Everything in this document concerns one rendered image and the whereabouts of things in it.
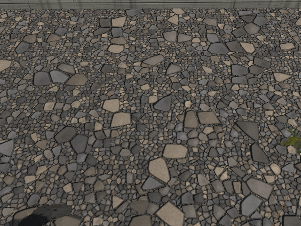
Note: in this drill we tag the robot left hand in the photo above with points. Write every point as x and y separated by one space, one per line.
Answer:
45 214

